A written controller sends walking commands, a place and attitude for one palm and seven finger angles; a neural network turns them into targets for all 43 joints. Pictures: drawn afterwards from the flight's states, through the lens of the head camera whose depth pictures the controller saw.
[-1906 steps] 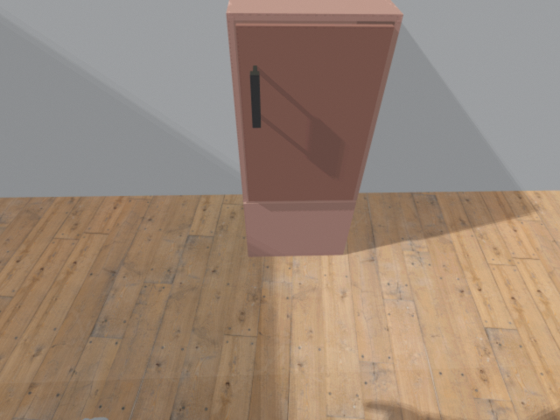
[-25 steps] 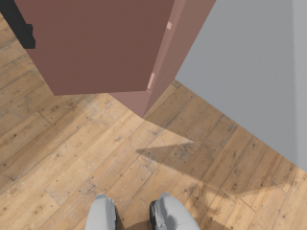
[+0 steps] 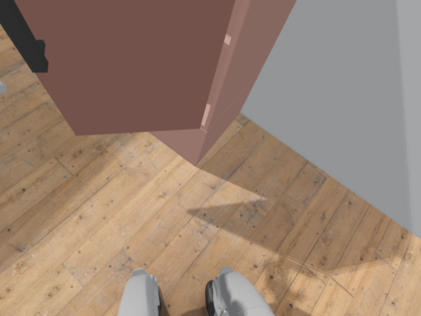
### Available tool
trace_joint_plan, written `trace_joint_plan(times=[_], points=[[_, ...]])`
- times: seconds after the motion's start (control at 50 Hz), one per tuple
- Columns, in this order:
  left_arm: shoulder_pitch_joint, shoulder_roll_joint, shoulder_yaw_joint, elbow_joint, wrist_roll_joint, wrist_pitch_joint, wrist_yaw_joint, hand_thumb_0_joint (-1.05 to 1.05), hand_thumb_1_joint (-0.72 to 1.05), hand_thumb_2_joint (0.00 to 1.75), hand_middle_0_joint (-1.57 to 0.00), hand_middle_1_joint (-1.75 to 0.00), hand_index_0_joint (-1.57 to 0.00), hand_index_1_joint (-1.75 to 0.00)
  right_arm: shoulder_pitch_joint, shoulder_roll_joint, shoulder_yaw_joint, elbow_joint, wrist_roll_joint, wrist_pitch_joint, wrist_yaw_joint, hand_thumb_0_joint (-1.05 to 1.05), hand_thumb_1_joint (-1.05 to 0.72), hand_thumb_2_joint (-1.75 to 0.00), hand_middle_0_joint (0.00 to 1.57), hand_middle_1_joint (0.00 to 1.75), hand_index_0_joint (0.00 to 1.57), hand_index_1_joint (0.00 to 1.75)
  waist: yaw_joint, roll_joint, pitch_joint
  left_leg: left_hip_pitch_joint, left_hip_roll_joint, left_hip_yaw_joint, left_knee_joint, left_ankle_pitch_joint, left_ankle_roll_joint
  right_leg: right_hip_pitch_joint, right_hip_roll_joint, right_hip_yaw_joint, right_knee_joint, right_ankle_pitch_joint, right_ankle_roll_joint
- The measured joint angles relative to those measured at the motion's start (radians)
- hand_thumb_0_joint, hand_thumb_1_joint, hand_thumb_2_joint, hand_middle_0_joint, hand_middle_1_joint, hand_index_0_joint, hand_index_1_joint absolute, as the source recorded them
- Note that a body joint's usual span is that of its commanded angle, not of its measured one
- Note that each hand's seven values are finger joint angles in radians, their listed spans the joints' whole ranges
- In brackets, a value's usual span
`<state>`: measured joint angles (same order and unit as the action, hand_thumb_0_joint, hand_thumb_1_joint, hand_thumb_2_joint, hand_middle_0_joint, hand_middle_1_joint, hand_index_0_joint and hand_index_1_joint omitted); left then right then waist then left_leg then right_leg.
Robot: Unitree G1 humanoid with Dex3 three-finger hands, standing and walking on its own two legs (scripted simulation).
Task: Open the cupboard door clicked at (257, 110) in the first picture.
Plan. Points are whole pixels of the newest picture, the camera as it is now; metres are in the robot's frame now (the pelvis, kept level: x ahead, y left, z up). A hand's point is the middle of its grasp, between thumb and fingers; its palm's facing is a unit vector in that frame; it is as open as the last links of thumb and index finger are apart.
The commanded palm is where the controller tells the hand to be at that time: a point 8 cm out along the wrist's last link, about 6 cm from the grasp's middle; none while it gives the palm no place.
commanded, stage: slide the fingers in behind the handle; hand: left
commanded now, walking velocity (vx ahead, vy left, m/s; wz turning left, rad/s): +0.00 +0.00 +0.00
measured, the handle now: (20, 21) +0.58 +0.26 +0.10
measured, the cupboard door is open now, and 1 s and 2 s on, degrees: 45 45 45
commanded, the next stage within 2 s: close the thumb around the handle in 1.62 s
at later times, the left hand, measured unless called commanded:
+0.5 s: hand out of the picture +0.53 +0.28 +0.11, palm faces +0.05 -1.00 +0.01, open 14.0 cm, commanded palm +0.52 +0.30 +0.10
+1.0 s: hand (19, 48) +0.53 +0.25 +0.10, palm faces +0.05 -1.00 +0.01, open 14.0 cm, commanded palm +0.52 +0.28 +0.10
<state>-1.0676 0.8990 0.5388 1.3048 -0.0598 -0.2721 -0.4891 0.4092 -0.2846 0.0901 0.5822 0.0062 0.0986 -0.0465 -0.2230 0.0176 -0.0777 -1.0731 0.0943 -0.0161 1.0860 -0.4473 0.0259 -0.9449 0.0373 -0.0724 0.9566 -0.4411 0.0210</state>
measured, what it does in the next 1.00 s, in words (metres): stands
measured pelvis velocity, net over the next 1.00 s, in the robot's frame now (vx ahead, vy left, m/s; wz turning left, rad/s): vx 0.00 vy -0.01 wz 0.01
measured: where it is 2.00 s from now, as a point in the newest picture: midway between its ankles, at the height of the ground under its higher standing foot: outside the picture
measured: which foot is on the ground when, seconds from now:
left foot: down 0.00-1.00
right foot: down 0.00-1.00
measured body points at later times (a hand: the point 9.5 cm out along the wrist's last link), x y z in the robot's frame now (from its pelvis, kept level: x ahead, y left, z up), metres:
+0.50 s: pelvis +0.00 +0.00 +0.00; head +0.15 +0.04 +0.42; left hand +0.52 +0.33 +0.11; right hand -0.02 -0.27 -0.09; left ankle +0.02 +0.10 -0.66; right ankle +0.00 -0.14 -0.66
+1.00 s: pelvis +0.00 -0.01 +0.00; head +0.15 +0.04 +0.43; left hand +0.52 +0.31 +0.10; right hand -0.02 -0.27 -0.09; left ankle +0.02 +0.10 -0.66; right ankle +0.00 -0.14 -0.66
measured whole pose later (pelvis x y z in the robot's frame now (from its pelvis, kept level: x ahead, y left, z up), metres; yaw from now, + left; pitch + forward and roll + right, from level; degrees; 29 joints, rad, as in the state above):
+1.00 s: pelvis +0.00 -0.01 +0.00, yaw +0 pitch +24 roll -5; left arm -1.04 0.73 0.47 1.25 -0.08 -0.30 -0.37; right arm 0.43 -0.27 0.06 0.62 -0.01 0.08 -0.02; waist -0.22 0.02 -0.09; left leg -1.04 0.09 -0.01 1.06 -0.44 0.02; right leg -0.92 0.03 -0.07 0.95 -0.44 0.01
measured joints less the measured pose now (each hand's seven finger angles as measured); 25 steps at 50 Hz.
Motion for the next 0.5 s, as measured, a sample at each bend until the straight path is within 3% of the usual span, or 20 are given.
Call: trace_joint_plan(times=[0.26,0.5], points=[[-0.023,-0.005,-0.016,0.002,-0.006,0.007,-0.004,-0.01,-0.50,0.30,-0.30,-1.20,-0.30,-1.20,0.000,-0.002,0.001,0.010,0.003,-0.010,-0.004,0.00,-0.90,-0.90,0.20,0.30,0.20,0.30,-0.002,-0.001,0.001,-0.025,0.004,-0.008,0.015,0.003,-0.006,-0.025,0.005,-0.006,0.018,-0.001,-0.006],[-0.006,-0.086,-0.045,-0.027,-0.003,0.005,0.062,-0.01,-0.50,0.30,-0.30,-1.20,-0.30,-1.20,0.014,0.009,-0.008,0.021,-0.006,-0.015,0.011,0.00,-0.90,-0.90,0.20,0.30,0.20,0.30,-0.001,0.006,-0.005,0.002,-0.002,-0.002,-0.005,0.009,-0.004,-0.001,-0.001,-0.001,0.003,0.003,-0.004]])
